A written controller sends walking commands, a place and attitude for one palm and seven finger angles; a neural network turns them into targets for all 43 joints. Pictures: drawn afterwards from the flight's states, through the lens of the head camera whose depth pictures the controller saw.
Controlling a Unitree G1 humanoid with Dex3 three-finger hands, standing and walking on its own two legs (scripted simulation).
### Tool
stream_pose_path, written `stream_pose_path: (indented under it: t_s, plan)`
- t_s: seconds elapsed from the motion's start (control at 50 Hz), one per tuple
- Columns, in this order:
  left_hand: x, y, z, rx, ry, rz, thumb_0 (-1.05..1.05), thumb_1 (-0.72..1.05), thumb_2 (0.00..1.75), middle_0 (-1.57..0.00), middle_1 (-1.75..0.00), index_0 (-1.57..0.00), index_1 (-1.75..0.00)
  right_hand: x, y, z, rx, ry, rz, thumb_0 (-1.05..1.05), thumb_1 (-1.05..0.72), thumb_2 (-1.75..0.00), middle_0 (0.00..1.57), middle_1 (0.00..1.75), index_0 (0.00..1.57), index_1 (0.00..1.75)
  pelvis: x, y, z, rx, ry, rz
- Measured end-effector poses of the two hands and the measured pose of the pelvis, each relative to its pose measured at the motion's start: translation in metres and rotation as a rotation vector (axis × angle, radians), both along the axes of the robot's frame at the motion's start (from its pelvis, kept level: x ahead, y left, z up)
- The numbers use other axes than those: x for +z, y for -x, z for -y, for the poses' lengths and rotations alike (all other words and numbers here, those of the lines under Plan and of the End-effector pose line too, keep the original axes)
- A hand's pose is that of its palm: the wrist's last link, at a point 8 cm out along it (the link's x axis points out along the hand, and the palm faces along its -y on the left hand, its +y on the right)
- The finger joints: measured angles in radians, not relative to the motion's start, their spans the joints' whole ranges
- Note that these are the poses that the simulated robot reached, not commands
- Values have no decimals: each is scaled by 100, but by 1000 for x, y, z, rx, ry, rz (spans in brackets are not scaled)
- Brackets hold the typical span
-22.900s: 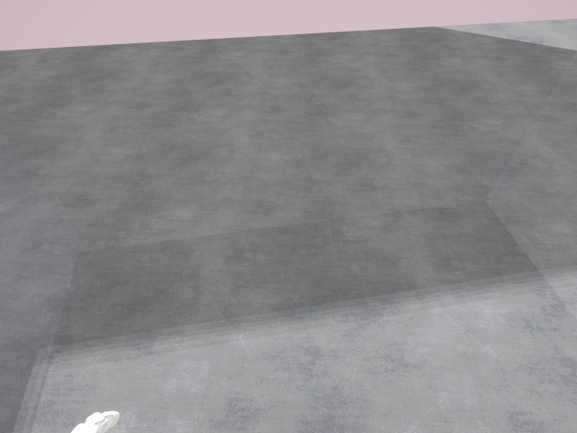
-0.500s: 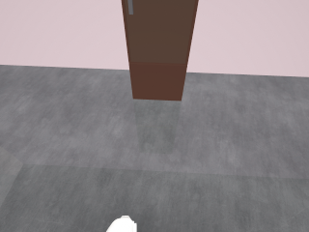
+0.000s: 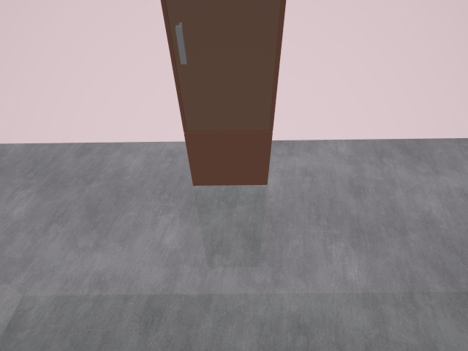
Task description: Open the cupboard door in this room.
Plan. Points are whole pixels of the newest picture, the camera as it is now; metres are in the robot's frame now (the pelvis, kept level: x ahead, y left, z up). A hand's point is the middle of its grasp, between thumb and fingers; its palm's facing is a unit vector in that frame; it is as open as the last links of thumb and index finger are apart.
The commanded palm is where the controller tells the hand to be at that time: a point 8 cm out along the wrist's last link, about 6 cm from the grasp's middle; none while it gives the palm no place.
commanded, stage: stand and wait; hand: left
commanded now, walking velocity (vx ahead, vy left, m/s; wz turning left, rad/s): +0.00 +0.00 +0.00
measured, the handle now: (182, 43) +1.12 +0.26 +0.08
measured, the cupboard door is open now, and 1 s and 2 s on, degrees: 0 0 0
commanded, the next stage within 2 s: look at it before walking up in 0.60 s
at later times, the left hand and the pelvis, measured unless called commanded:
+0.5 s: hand out of the picture +0.02 +0.14 -0.17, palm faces +0.04 -0.98 -0.18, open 7.3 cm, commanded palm none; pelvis +0.04 -0.02 +0.01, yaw +1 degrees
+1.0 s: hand out of the picture +0.01 +0.14 -0.17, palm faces +0.04 -0.98 -0.18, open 7.4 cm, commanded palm none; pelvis +0.04 -0.02 +0.01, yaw +0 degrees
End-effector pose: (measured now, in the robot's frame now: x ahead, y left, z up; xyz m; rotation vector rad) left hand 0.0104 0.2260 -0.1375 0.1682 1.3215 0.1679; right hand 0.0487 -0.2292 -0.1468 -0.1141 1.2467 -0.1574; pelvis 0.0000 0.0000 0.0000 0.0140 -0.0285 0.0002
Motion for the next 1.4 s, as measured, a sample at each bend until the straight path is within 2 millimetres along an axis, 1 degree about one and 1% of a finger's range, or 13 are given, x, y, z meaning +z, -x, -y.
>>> stream_pose_path:
  t_s: [0.08, 0.16, 0.22, 0.26, 0.34, 0.46, 0.6, 0.7, 0.8, 0.94, 1.18, 1.4]
  plan:
    - [-1, -4, 9, -9, 16, -41, 1, 91, 90, -19, -30, -20, -30, 3, 30, 5, -18, 7, -104, -1, -93, -90, 19, 30, 20, 30, 4, -10, 7, -3, 1, -15]
    - [-2, -6, 16, -2, 26, -74, 1, 92, 90, -19, -30, -20, -30, 4, 58, 4, -29, -1, -214, 0, -92, -90, 19, 30, 20, 30, 5, -18, 12, 2, 4, -21]
    - [-1, -6, 21, 6, 30, -91, 1, 91, 90, -20, -30, -20, -30, 5, 70, -1, -36, -15, -271, 0, -92, -90, 19, 30, 20, 30, 6, -24, 14, 5, 5, -21]
    - [-1, -6, 25, 10, 32, -99, 1, 91, 90, -20, -30, -20, -30, 4, 73, -4, -39, -26, -290, 0, -92, -90, 19, 30, 20, 30, 6, -27, 15, 5, 5, -20]
    - [-1, -7, 30, 17, 34, -109, 1, 91, 90, -20, -30, -20, -30, 2, 67, -11, -41, -47, -287, 1, -91, -90, 19, 30, 20, 30, 6, -33, 17, 6, 5, -16]
    - [-2, -7, 37, 27, 40, -111, 1, 91, 90, -20, -30, -20, -30, -2, 41, -16, -29, -62, -227, 1, -91, -90, 19, 30, 20, 30, 6, -38, 20, 7, 5, -12]
    - [-4, -3, 42, 44, 53, -115, 1, 91, 90, -20, -30, -20, -30, 0, 25, -4, -14, -26, -203, 2, -93, -90, 20, 30, 20, 30, 5, -42, 19, 9, 6, -7]
    - [-5, 1, 44, 44, 62, -128, 1, 91, 90, -20, -30, -20, -30, 2, 18, 2, -12, -6, -183, 2, -93, -90, 19, 30, 20, 30, 5, -42, 19, 8, 6, -6]
    - [-5, 4, 43, 44, 63, -137, 0, 91, 90, -20, -30, -20, -30, 4, 16, 4, -8, 3, -180, 1, -93, -90, 19, 30, 20, 30, 6, -41, 19, 8, 7, -7]
    - [-4, 3, 36, 42, 52, -138, 0, 91, 90, -20, -30, -20, -30, 3, 19, 1, -8, -4, -188, 1, -92, -90, 19, 30, 20, 30, 6, -41, 17, 7, 8, -7]
    - [-2, -8, 23, 25, 30, -104, 0, 91, 90, -20, -30, -20, -30, 3, 24, -6, -16, -13, -186, 1, -92, -90, 19, 30, 20, 30, 7, -40, 13, 5, 8, -3]
    - [-3, -14, 13, 18, 29, -79, 0, 91, 90, -20, -30, -20, -30, 7, 19, -2, -7, 9, -164, 1, -91, -90, 19, 30, 20, 30, 7, -37, 8, 10, 11, -1]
